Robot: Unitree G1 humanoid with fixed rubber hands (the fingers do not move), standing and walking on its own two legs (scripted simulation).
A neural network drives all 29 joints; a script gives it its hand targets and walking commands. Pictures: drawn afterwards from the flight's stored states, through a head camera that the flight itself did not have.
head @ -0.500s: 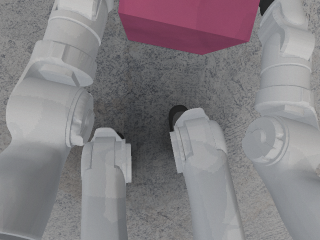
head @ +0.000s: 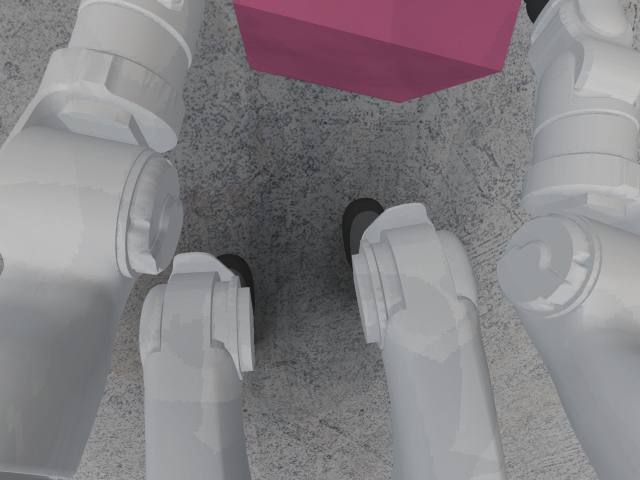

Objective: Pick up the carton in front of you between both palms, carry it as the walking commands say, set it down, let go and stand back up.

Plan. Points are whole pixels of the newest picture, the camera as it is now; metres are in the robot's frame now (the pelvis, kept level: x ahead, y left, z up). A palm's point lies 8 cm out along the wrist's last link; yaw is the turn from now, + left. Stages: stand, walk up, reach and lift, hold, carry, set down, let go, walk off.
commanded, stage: set down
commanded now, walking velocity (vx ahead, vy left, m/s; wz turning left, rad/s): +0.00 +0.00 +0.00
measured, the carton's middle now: out of the picture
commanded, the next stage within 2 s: let go in 1.74 s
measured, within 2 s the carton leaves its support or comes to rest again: rests again in 0.36 s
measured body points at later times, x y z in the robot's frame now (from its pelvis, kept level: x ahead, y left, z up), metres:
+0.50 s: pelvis +0.00 +0.00 -0.01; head +0.39 -0.04 +0.19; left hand +0.61 -0.01 -0.21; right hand +0.49 -0.31 -0.21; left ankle +0.09 +0.10 -0.36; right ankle +0.13 -0.14 -0.36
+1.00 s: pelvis -0.01 -0.01 +0.02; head +0.36 -0.09 +0.27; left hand +0.64 -0.01 -0.10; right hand +0.51 -0.36 -0.10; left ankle +0.09 +0.10 -0.36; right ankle +0.13 -0.14 -0.36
